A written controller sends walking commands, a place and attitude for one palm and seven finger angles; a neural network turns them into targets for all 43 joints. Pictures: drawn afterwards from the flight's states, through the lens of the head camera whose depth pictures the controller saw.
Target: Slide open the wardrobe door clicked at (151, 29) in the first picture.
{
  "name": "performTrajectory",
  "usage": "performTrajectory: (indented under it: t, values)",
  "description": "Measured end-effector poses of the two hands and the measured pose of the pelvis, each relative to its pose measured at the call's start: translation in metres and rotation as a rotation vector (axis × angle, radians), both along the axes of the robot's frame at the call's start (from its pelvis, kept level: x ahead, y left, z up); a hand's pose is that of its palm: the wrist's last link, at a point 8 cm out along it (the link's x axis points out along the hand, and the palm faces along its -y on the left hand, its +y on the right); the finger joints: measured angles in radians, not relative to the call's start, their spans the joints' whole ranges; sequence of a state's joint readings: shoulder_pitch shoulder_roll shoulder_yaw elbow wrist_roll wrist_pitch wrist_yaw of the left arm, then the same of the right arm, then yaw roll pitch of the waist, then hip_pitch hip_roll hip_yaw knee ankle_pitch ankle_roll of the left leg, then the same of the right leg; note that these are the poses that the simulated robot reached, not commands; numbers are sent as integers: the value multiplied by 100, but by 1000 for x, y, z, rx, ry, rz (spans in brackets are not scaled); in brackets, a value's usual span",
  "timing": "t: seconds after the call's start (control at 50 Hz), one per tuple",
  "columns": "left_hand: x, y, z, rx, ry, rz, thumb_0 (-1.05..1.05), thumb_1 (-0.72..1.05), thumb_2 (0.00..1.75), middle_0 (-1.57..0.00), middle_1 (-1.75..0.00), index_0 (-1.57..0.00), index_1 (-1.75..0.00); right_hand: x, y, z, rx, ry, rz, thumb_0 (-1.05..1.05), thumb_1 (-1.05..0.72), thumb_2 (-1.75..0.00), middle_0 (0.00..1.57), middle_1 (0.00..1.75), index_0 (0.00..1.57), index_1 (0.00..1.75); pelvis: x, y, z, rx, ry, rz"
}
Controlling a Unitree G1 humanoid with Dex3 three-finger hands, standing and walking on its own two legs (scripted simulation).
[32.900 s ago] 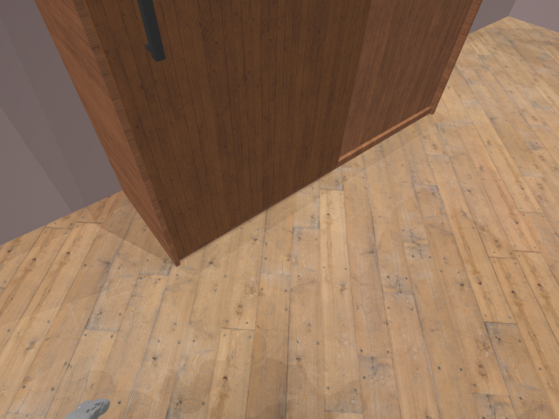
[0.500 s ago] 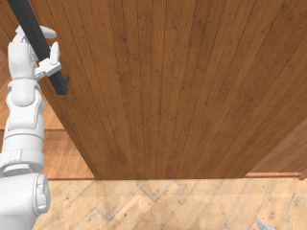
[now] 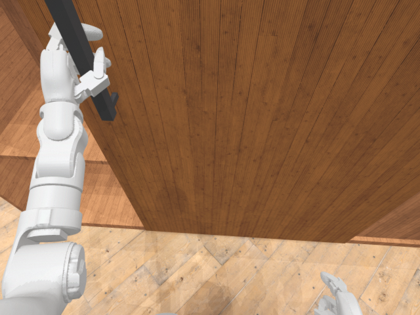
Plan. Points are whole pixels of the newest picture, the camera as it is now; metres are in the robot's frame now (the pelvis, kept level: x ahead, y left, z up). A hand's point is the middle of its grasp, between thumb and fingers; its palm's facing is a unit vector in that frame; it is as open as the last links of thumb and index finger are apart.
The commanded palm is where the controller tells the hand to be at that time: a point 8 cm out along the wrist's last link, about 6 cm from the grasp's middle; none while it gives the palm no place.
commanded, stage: stop walking and hold the door there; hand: left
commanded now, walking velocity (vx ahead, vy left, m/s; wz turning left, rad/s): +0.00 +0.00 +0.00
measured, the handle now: (91, 56) +0.47 +0.24 +0.22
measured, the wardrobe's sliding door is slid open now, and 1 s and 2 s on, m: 0.50 0.50 0.50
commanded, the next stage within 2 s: loosen the grip on the handle in 0.54 s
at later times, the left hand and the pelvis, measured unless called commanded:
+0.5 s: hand (101, 77) +0.43 +0.21 +0.21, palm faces +0.21 -0.97 -0.13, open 5.9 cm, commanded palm +0.40 +0.24 +0.19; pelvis -0.02 +0.04 +0.00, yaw -3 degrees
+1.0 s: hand (91, 75) +0.42 +0.22 +0.22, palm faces +0.25 -0.96 -0.12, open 12.4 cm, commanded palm +0.39 +0.25 +0.21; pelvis -0.05 +0.01 +0.00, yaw -3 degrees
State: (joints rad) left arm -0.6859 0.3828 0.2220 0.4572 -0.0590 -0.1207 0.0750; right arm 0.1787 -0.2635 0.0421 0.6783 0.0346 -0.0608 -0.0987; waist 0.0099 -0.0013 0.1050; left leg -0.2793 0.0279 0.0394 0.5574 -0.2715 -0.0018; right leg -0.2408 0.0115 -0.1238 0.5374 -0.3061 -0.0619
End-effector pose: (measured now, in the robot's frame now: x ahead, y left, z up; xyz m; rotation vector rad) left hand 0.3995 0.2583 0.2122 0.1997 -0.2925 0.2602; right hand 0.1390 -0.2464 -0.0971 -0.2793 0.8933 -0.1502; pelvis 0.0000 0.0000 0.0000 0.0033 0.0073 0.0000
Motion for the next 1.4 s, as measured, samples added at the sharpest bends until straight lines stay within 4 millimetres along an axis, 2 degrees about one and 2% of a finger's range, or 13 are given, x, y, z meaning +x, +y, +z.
performTrajectory:
  t: [0.1,0.2,0.44,0.64,0.68,0.72,0.78,0.82,1.0,1.1,1.18,1.24,1.4]
  values:
    - [1,0,-1,-35,-4,-35,-14,71,80,-46,-140,-32,-140,-5,-10,15,-54,-12,-53,1,-90,-90,21,30,20,30,-2,14,3,-2,-8,-25]
    - [-1,0,0,-47,7,-52,-12,73,79,-46,-140,-29,-140,-12,2,21,-42,-44,-71,1,-90,-90,20,30,20,30,-10,23,4,-16,-7,-40]
    - [-4,-1,1,-50,47,-66,-9,75,78,-46,-140,-23,-140,-49,46,-1,50,34,-68,1,-90,-90,21,30,20,30,-20,34,4,-22,-1,-49]
    - [-4,-1,2,-51,60,-67,-9,75,78,-45,-140,-25,-140,-67,38,-6,31,72,-100,1,-90,-90,21,30,20,30,-21,36,4,-20,-2,-52]
    - [2,5,6,0,87,-74,-10,69,77,-46,-140,-26,-140,-68,32,-2,27,47,-95,1,-90,-90,21,30,20,30,-25,33,3,-13,0,-58]
    - [5,8,7,-45,118,-85,-8,61,76,-47,-141,-30,-140,-71,26,6,23,7,-97,1,-90,-90,21,30,20,30,-28,29,3,-4,25,-37]
    - [-2,13,10,-143,121,-73,-4,51,73,-47,-141,-35,-140,-77,13,14,8,-48,-98,1,-90,-90,21,30,20,30,-32,26,4,-2,27,-37]
    - [-10,13,14,-116,109,-46,-3,42,69,-47,-141,-38,-140,-84,5,15,3,-78,-102,1,-90,-90,21,30,20,30,-36,25,3,-4,19,-38]
    - [-13,9,9,-58,56,-26,0,-21,37,-43,-137,-26,-130,-129,-16,7,-15,-10,-134,1,-90,-90,21,30,20,30,-52,12,-2,4,31,-49]
    - [-7,5,9,-26,45,-63,0,-42,27,-39,-132,-28,-127,-146,-19,1,-14,44,-175,1,-90,-90,21,30,20,30,-47,10,-2,2,45,-67]
    - [-2,10,11,-50,48,-71,0,-49,23,-38,-129,-28,-123,-144,-17,-1,-4,56,-201,1,-90,-90,21,30,20,30,-37,10,0,-2,47,-75]
    - [-1,13,12,-53,47,-78,-1,-52,21,-41,-129,-28,-120,-132,-13,-2,5,52,-196,1,-90,-90,21,30,20,30,-29,11,2,-2,48,-80]
    - [-7,27,10,-82,43,-52,-1,-55,20,-36,-122,-26,-116,-74,-2,6,20,-33,-137,1,-90,-90,21,30,20,30,-12,15,3,-1,50,-73]
